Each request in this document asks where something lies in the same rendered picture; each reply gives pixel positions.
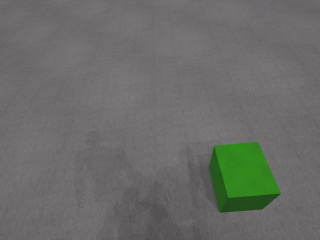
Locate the carton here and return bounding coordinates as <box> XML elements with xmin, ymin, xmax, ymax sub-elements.
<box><xmin>209</xmin><ymin>141</ymin><xmax>281</xmax><ymax>213</ymax></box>

